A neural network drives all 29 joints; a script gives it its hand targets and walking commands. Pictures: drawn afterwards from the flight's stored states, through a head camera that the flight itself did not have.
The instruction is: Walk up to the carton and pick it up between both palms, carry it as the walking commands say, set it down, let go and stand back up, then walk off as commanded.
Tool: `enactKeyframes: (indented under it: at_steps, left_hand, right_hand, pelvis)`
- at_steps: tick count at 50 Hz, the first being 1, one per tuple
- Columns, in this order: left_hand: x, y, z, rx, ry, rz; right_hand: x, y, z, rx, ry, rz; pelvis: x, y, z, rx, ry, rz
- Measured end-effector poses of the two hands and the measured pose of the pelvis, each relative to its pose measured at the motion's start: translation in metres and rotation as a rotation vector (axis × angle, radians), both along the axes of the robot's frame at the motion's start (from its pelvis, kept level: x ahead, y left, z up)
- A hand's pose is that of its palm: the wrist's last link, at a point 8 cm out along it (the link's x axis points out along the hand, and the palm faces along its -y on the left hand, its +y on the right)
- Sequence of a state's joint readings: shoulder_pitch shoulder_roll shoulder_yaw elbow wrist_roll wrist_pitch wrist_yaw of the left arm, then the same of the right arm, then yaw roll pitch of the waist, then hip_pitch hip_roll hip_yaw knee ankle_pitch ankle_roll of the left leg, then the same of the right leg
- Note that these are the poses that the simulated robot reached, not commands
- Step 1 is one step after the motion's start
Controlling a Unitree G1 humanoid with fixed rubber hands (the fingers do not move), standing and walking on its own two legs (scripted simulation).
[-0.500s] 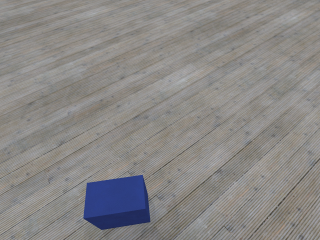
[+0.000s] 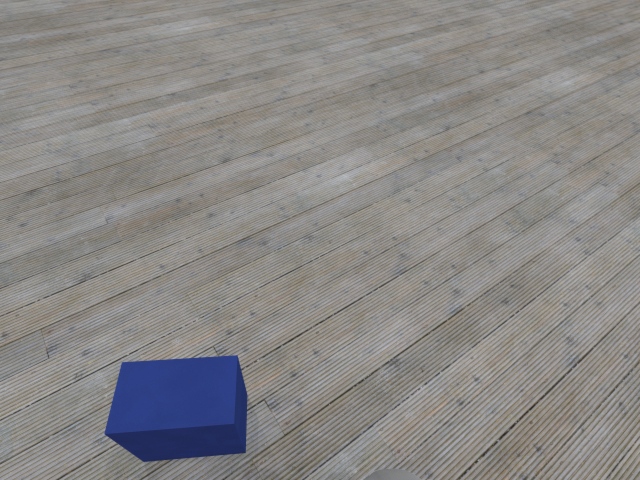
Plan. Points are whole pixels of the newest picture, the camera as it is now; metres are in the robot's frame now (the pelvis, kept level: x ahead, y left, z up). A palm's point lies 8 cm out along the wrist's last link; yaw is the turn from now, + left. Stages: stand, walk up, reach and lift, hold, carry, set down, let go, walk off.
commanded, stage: walk off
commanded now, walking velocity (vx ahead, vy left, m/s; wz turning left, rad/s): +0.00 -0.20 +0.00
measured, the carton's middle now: (188, 411) +0.40 +0.33 -0.63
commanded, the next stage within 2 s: stand in 0.74 s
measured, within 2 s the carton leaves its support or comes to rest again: neither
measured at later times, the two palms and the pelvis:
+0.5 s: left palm out of the picture +0.05 +0.11 -0.13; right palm out of the picture +0.03 -0.42 -0.14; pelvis -0.01 -0.14 -0.01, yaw +1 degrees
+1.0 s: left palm out of the picture +0.04 +0.01 -0.14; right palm out of the picture -0.01 -0.51 -0.14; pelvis -0.02 -0.25 -0.01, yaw -1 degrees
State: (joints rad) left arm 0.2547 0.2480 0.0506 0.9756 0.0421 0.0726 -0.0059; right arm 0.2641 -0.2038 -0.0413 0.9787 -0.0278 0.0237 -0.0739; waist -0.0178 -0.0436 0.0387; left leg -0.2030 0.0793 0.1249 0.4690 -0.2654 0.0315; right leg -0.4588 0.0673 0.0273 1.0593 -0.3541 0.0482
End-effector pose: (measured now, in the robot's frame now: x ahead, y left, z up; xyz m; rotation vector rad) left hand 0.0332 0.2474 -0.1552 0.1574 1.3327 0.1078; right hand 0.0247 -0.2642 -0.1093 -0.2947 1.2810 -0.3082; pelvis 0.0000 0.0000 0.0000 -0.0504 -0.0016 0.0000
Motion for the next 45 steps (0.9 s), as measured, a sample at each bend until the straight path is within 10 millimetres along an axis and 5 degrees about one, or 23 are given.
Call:
enactKeyframes:
  at_steps: [7, 13, 16, 23, 31, 40, 45]
  left_hand:
    - [0.013, -0.021, 0.009, 0.02, -0.005, -0.02]
    - [0.045, -0.069, 0.019, 0.065, -0.078, -0.08]
    - [0.045, -0.09, 0.024, 0.101, -0.104, -0.079]
    - [0.022, -0.127, 0.034, 0.126, -0.106, -0.028]
    - [-0.006, -0.169, -0.002, 0.038, -0.057, 0.024]
    - [-0.017, -0.19, 0.003, 0.004, 0.004, 0.013]
    - [-0.013, -0.208, 0.009, 0.035, 0.019, 0.001]
  right_hand:
    - [-0.027, -0.046, 0.003, -0.012, 0.04, -0.033]
    - [-0.047, -0.102, -0.022, 0.024, 0.08, -0.08]
    - [-0.049, -0.128, -0.036, 0.039, 0.101, -0.069]
    - [-0.008, -0.149, -0.034, 0.076, 0.036, -0.005]
    - [0.027, -0.149, -0.026, 0.064, -0.059, 0.047]
    - [-0.021, -0.189, -0.002, 0.017, 0.006, -0.008]
    - [-0.027, -0.214, -0.007, 0.045, 0.001, -0.012]
  pelvis:
    - [-0.005, -0.034, 0.003, -0.009, 0.004, -0.01]
    - [-0.008, -0.081, -0.008, 0.023, 0.013, -0.013]
    - [-0.011, -0.104, -0.013, 0.031, 0.01, -0.008]
    - [-0.012, -0.137, -0.005, 0.05, 0.011, 0.009]
    - [-0.012, -0.162, -0.014, 0.014, 0.006, 0.018]
    - [-0.016, -0.192, 0.001, 0.003, 0.001, -0.003]
    - [-0.018, -0.215, 0.001, 0.006, 0.002, -0.009]
